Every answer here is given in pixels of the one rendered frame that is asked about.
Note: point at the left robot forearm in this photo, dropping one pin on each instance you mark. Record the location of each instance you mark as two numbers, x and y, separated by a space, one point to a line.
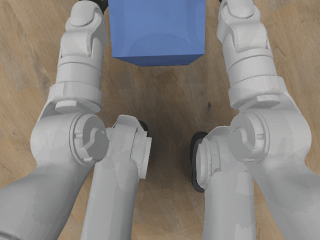
80 64

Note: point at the robot right thigh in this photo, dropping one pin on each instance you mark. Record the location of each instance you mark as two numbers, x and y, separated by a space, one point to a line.
228 192

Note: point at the left robot hand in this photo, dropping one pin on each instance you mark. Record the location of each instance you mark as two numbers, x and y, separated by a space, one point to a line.
103 4

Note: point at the right robot forearm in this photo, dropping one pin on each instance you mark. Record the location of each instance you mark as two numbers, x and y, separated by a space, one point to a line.
249 62

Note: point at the left robot foot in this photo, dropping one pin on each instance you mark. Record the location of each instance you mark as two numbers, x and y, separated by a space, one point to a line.
144 126

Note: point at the robot left upper arm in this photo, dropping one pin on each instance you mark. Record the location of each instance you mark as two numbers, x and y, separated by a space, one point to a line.
65 147

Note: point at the carton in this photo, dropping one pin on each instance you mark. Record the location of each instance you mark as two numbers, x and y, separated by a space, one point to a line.
157 32

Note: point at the robot right upper arm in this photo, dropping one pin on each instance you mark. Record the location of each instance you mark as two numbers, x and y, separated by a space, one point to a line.
273 144

